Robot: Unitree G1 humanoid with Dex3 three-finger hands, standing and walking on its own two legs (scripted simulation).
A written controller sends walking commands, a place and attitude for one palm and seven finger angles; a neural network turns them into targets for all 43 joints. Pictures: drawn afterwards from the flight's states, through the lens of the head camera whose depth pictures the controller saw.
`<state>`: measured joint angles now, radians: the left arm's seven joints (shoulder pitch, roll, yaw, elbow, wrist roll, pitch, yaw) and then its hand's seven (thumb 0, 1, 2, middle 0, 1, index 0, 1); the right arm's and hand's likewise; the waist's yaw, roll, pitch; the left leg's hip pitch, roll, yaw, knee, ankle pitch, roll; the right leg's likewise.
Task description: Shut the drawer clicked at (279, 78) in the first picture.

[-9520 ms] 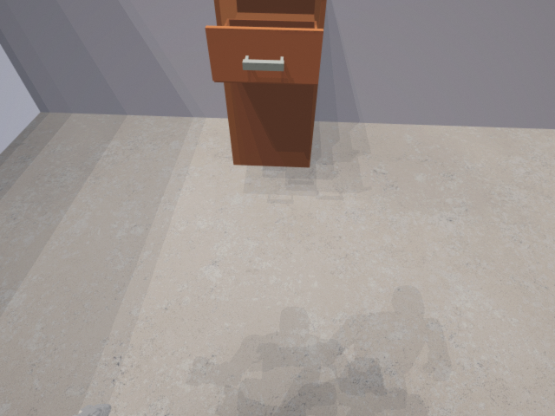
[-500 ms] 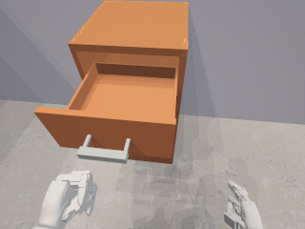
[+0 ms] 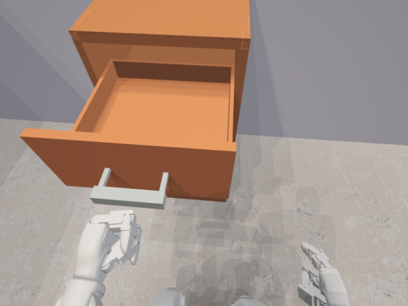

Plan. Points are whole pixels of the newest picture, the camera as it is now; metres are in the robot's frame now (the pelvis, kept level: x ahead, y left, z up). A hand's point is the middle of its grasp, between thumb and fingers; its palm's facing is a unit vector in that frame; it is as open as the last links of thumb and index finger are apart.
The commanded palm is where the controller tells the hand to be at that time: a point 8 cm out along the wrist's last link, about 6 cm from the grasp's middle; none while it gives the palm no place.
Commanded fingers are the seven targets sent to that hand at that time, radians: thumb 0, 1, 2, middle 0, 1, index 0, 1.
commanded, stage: bring the fist close to the handle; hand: left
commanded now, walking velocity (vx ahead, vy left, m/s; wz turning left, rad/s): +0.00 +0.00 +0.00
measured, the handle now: (132, 186) +0.33 +0.15 +0.05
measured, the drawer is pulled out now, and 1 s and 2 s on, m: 0.30 0.29 0.15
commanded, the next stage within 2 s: push the drawer shut in 0.52 s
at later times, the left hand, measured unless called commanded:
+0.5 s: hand (137, 239) +0.23 +0.12 +0.04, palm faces -0.07 -1.00 -0.04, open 3.3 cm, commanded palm +0.21 +0.19 +0.05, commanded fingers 0.00 0.90 0.90 -1.40 -1.60 -1.40 -1.60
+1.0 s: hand (140, 225) +0.26 +0.12 +0.04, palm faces -0.09 -1.00 -0.04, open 3.1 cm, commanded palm +0.26 +0.18 +0.05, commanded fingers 0.00 0.90 0.90 -1.40 -1.60 -1.40 -1.60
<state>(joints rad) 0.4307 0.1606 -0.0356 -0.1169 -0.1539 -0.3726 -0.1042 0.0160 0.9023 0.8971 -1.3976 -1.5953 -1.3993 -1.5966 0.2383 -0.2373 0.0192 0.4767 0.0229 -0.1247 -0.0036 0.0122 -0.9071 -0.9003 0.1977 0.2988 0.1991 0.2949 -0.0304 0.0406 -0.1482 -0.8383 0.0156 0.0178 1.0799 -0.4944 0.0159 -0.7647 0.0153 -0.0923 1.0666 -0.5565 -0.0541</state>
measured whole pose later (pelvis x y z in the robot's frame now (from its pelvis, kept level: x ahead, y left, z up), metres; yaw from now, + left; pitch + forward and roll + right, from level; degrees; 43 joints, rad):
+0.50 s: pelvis +0.00 +0.00 -0.01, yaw +0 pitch +16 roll -1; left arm 0.37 0.18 -0.01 -0.05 -0.17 -0.38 -0.10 0.02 0.90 0.90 -1.40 -1.60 -1.40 -1.60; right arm 0.25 -0.25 0.02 0.47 0.03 -0.07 -0.01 0.01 -0.91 -0.90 0.20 0.30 0.20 0.29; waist -0.04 0.04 -0.16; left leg -0.89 0.02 0.01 1.11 -0.50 0.01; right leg -0.82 0.02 -0.10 1.10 -0.57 -0.06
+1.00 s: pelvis -0.01 +0.00 -0.01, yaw +0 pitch +16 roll -1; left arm 0.22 0.18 -0.02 0.04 -0.16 -0.36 -0.09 -0.01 0.88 0.92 -1.40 -1.60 -1.40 -1.60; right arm 0.23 -0.25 0.03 0.49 0.03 -0.06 -0.01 0.01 -0.91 -0.90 0.20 0.30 0.20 0.29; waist -0.04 0.05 -0.15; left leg -0.91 0.02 0.01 1.12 -0.50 0.02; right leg -0.82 0.02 -0.10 1.10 -0.56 -0.06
